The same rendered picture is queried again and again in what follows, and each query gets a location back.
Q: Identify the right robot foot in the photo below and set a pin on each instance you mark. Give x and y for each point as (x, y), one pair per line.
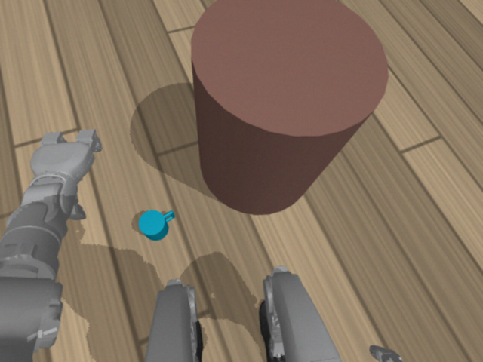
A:
(264, 328)

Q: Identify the left robot hand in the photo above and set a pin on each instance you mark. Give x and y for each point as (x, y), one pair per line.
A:
(71, 158)

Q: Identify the right robot hand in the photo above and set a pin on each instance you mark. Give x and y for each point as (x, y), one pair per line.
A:
(384, 355)

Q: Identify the mug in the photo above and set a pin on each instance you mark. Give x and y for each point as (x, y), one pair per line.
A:
(154, 225)

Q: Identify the left robot arm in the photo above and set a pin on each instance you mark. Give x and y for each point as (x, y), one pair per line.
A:
(30, 306)

